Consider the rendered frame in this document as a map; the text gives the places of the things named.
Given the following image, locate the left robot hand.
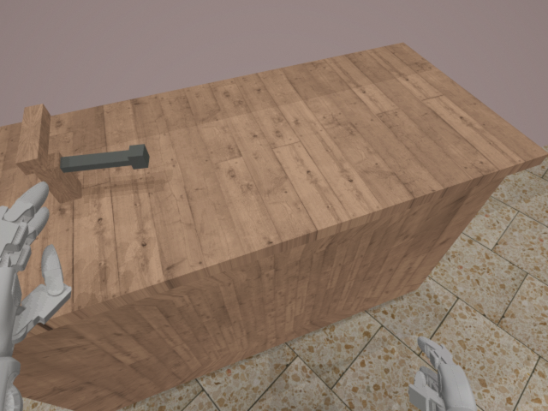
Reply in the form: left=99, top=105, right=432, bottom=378
left=0, top=182, right=72, bottom=357

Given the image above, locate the right robot hand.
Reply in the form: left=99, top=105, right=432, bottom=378
left=408, top=337, right=477, bottom=411

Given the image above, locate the left robot forearm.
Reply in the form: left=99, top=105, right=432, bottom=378
left=0, top=357, right=23, bottom=411

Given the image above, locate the tap lever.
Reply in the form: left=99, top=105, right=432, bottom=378
left=60, top=144, right=150, bottom=173

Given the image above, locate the counter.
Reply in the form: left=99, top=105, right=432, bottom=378
left=0, top=43, right=548, bottom=411

